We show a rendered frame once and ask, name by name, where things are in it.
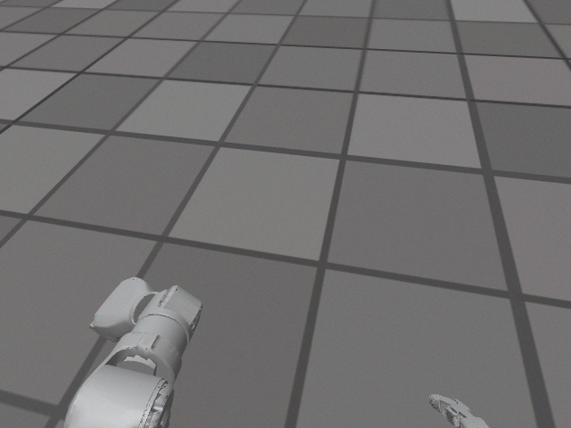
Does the left robot hand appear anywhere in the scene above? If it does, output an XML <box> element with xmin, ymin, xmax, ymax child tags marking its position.
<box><xmin>89</xmin><ymin>277</ymin><xmax>155</xmax><ymax>342</ymax></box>

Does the right robot hand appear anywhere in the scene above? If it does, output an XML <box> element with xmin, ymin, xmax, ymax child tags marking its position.
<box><xmin>429</xmin><ymin>394</ymin><xmax>489</xmax><ymax>428</ymax></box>

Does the left robot arm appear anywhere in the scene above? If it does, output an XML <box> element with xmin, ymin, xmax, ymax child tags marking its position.
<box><xmin>63</xmin><ymin>285</ymin><xmax>203</xmax><ymax>428</ymax></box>

